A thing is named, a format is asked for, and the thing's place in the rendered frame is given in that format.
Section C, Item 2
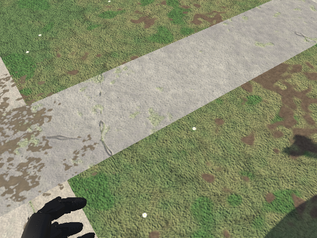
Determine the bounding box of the robot left hand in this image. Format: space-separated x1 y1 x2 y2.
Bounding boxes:
21 196 95 238

